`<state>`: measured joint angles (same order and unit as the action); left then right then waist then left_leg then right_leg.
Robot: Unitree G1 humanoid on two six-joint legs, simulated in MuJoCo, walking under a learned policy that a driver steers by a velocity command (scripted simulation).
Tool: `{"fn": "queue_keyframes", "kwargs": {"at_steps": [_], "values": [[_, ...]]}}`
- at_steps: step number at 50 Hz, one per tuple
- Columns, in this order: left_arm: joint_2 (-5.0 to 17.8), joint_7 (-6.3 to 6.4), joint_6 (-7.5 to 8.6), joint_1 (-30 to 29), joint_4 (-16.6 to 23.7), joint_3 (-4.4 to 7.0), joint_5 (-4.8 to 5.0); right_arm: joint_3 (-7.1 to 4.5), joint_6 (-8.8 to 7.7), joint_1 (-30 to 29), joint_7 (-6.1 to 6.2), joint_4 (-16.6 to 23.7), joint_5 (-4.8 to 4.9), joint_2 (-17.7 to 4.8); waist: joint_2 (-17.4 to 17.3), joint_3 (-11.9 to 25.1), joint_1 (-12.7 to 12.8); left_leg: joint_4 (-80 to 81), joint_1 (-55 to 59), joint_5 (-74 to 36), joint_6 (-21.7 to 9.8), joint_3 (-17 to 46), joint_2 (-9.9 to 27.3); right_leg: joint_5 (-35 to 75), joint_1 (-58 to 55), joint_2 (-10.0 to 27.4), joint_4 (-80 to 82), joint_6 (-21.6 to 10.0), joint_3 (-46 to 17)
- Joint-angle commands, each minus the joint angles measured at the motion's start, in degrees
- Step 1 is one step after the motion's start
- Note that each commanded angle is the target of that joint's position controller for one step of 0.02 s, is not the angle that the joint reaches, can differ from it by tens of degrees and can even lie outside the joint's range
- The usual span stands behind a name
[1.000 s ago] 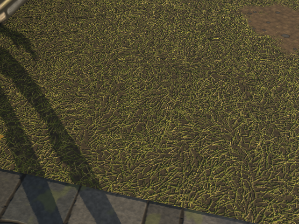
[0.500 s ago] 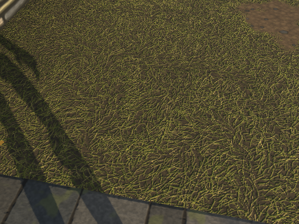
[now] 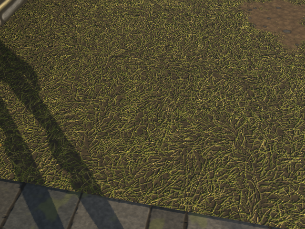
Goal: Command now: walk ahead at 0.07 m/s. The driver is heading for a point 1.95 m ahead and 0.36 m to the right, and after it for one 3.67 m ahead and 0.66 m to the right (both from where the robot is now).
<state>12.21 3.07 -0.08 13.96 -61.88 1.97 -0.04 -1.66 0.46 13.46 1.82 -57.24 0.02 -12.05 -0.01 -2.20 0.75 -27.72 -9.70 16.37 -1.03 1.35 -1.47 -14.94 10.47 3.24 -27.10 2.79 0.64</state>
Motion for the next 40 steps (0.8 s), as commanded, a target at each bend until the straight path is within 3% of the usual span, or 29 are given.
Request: {"fn": "queue_keyframes", "kwargs": {"at_steps": [1, 2, 4, 5, 7, 9, 10, 11, 12, 13, 14, 15, 16, 18, 19, 22, 25, 30, 31, 33, 34, 35, 36, 37, 38, 39, 40], "values": [[5.19, 0.32, 0.17, 3.42, 0.11, 0.89, 0.47, -1.38, -0.16, 2.77, 0.41, 0.53, 0.52, -6.72, -1.53, 0.21, -0.45, 6.61, -2.48, 8.05, -2.56, 2.22, 1.62, -6.13, 1.14, -3.05, 0.44, -1.43, 3.55], [5.03, 0.37, 0.26, 2.73, 0.55, 0.91, 0.71, -1.82, -0.09, 3.17, 0.47, 0.55, 0.85, -8.06, -3.14, -1.85, -0.95, 8.35, -4.54, 20.17, -4.14, 4.67, 3.02, -13.09, 4.3, -4.04, -2.39, -2.13, 4.63], [3.6, 0.0, 1.45, -0.17, 2.47, 0.57, 0.76, -2.62, -0.88, 6.24, 0.28, 0.33, 1.27, -10.59, -8.71, -5.89, -2.81, 15.38, -5.39, 34.07, -8.92, 16.59, 11.02, -14.75, 12.54, -4.78, -11.57, -3.09, 5.29], [2.57, -0.53, 2.39, -1.1, 3.31, 0.31, 0.98, -3.19, -1.57, 7.41, 0.16, -0.01, 1.5, -12.14, -11.47, -7.24, -3.28, 18.59, -6.69, 35.32, -12.0, 24.08, 15.86, -12.33, 13.99, -3.29, -17.05, -4.07, 3.15], [3.51, -1.74, 4.1, -1.44, 4.35, 0.61, 1.96, -3.1, -3.0, 5.05, 0.03, 0.88, 1.26, -11.25, -11.16, -8.61, -1.96, 19.87, -5.36, 29.68, -14.01, 28.55, 19.7, -15.3, 18.72, -0.03, -21.63, -6.64, -1.11], [4.04, -2.58, 5.41, 1.54, 3.78, 0.89, 2.2, -2.91, -3.54, 0.18, -0.17, 2.51, 2.33, -10.36, -8.37, -6.76, 1.29, 17.0, -5.63, 20.74, -10.71, 21.12, 16.86, -13.32, 12.17, 0.78, -10.13, -8.74, -0.67], [3.63, -2.75, 5.75, 6.69, 1.29, 1.22, 1.89, -2.86, -3.25, -2.88, -0.33, 3.25, 2.77, -10.34, -6.69, -4.68, 4.12, 13.79, -10.47, 16.23, -8.48, 14.5, 12.68, -4.62, 0.55, -1.81, -1.18, -8.65, 2.93], [4.04, -2.82, 5.6, 11.73, -1.39, 1.83, 1.1, -2.61, -3.07, -3.24, -0.47, 3.57, 2.44, -9.32, -3.96, -2.96, 5.4, 7.57, -14.63, 11.47, -6.77, 9.31, 8.54, 1.15, -8.4, -4.27, 0.79, -7.03, 3.83], [6.06, -2.79, 5.46, 18.74, -3.08, 2.6, 0.64, -1.63, -3.35, -3.69, -0.75, 4.07, 1.67, -6.13, 4.62, 0.21, 7.39, -7.68, -20.62, 6.0, -3.78, 2.36, 3.66, -3.3, -16.7, 2.5, 5.37, -8.06, -6.78], [13.25, -3.08, 5.71, 24.2, -2.78, 3.9, 1.08, -1.0, -4.29, -3.67, -0.73, 6.16, 1.09, -3.5, 18.74, 2.12, 7.73, -24.87, -31.73, 11.92, -0.68, -3.15, -2.4, -9.71, -22.52, 16.15, 15.43, -15.06, -31.56], [11.56, -3.38, 6.5, 22.11, -2.55, 2.9, -0.08, -1.45, -5.04, -3.92, -0.72, 6.57, 2.52, -4.99, 15.23, 0.06, 5.79, -36.22, -36.35, 16.01, -1.54, 2.61, -0.43, -20.15, -17.97, 21.16, 19.54, -19.8, -43.09], [8.27, -3.39, 7.14, 16.29, -0.59, 1.91, 0.22, -1.58, -5.7, -4.22, -1.09, 6.58, 3.43, -6.14, 8.9, -5.43, 3.42, -40.72, -40.59, 10.37, -2.88, 4.39, 3.33, -22.22, -15.3, 19.84, 19.73, -18.56, -38.11], [6.96, -3.61, 7.39, 12.62, 0.76, 1.41, 0.36, -1.71, -6.18, -3.56, -1.42, 5.72, 3.11, -6.54, 6.32, -6.2, 2.12, -40.66, -40.92, 4.11, -3.65, 3.59, 5.4, -18.15, -14.22, 16.67, 19.66, -16.01, -30.83], [5.23, -4.02, 7.13, 10.57, 1.84, 0.58, 0.29, -2.6, -6.56, -4.57, -1.71, 5.14, 1.62, -8.01, 4.75, -5.43, 1.27, -34.85, -37.84, -3.99, -3.52, 2.2, 7.72, -1.72, -13.48, 12.06, 19.95, -12.18, -19.3], [4.04, -3.89, 6.73, 12.27, 1.49, 0.16, 0.05, -2.68, -6.44, -4.85, -2.12, 4.9, 1.36, -7.38, 5.43, -4.24, 1.55, -32.94, -35.87, -6.04, -3.01, 0.89, 7.79, 5.48, -13.7, 10.16, 19.68, -11.35, -14.96], [5.36, -2.91, 5.89, 15.9, 1.06, 0.07, -0.27, -2.03, -5.69, -9.41, -2.75, 6.4, 1.16, -4.3, 5.07, -3.58, 2.35, -26.47, -35.69, -10.18, -0.85, -1.94, 7.04, 19.38, -13.77, 8.57, 19.48, -12.02, -8.92], [7.06, -2.05, 5.46, 15.9, 1.92, 0.2, -0.39, -1.05, -5.64, -17.77, -3.09, 9.54, 1.37, -2.73, 4.6, -5.3, 3.69, -13.8, -31.21, -16.31, 0.2, -3.81, 5.21, 19.67, -9.17, 7.27, 21.6, -11.75, -5.61], [7.88, -1.81, 5.33, 18.39, 0.92, 0.88, 0.64, -0.6, -6.03, -24.54, -4.34, 12.59, 1.93, -3.98, 5.23, -7.67, 3.77, -4.09, -27.99, -19.06, -1.73, -3.99, 3.95, 22.07, -12.65, 9.97, 21.7, -12.08, -3.9], [8.17, -1.78, 5.14, 18.06, 0.92, 1.13, 0.74, -0.71, -6.25, -24.88, -4.63, 13.08, 1.94, -4.53, 5.25, -7.29, 3.08, -2.91, -27.38, -18.06, -2.57, -3.88, 3.7, 25.26, -14.72, 10.7, 20.35, -11.79, -3.51], [9.57, -1.73, 4.68, 16.35, 1.51, 1.76, 0.52, -1.69, -6.61, -21.52, -4.82, 12.82, 1.8, -6.88, 6.71, -3.27, -0.08, -2.21, -20.78, -14.84, -4.49, -4.96, 1.45, 42.55, -18.19, 11.57, 14.12, -10.74, -2.62], [10.3, -1.7, 4.21, 15.51, 1.83, 2.1, 0.29, -2.66, -6.59, -16.27, -4.58, 11.56, 1.8, -8.73, 8.17, 0.88, -3.03, -2.78, -13.78, -13.17, -5.67, -6.16, -0.49, 53.5, -18.98, 11.38, 7.65, -10.09, -1.98], [10.06, -1.76, 3.67, 14.31, 2.36, 2.0, -0.03, -4.08, -6.39, -6.17, -4.12, 8.5, 2.01, -11.08, 8.22, 6.79, -7.99, -1.96, -1.21, -13.98, -7.4, -6.83, -1.77, 58.42, -16.08, 9.29, -3.61, -8.66, -0.4], [9.02, -1.96, 3.66, 13.24, 3.82, 1.39, -0.57, -5.15, -5.99, 5.04, -3.45, 5.8, 1.43, -13.99, 5.63, 14.1, -12.25, -4.22, 18.06, -12.07, -10.61, 2.32, 6.19, 45.17, -2.33, 7.23, -19.57, -7.24, -0.23], [0.13, -2.88, 4.79, 20.66, 4.56, -0.93, -0.27, -5.96, -5.73, 11.57, -3.35, 4.1, 0.22, -18.16, -10.33, 24.62, -7.82, 1.57, 37.96, 2.89, -20.86, 32.59, 22.32, 2.56, 20.11, -4.78, -43.62, -3.3, -0.66], [2.92, -3.34, 6.8, 18.01, 3.8, -0.39, 1.19, -4.46, -5.64, 10.13, -3.46, 3.63, 0.37, -13.35, -10.52, 24.68, -9.05, 10.96, 35.61, 6.98, -20.71, 44.02, 23.52, -16.34, 26.48, -6.09, -52.64, -4.66, -9.56], [7.05, -3.45, 7.81, 11.66, 6.45, 0.91, 2.96, -3.59, -5.95, 3.69, -3.49, 4.2, 0.92, -10.68, -9.38, 13.5, -7.23, 12.4, 26.44, 5.21, -17.32, 34.26, 21.31, -13.28, 31.7, -2.49, -54.71, -5.73, -8.21], [8.02, -3.01, 8.26, 7.61, 7.59, 1.11, 3.11, -2.88, -6.37, -2.02, -3.64, 5.45, 0.93, -8.59, -3.73, 7.92, -5.04, 13.99, 15.87, -1.35, -15.24, 25.54, 19.24, -7.5, 29.82, 0.87, -52.04, -6.19, -6.67]]}}
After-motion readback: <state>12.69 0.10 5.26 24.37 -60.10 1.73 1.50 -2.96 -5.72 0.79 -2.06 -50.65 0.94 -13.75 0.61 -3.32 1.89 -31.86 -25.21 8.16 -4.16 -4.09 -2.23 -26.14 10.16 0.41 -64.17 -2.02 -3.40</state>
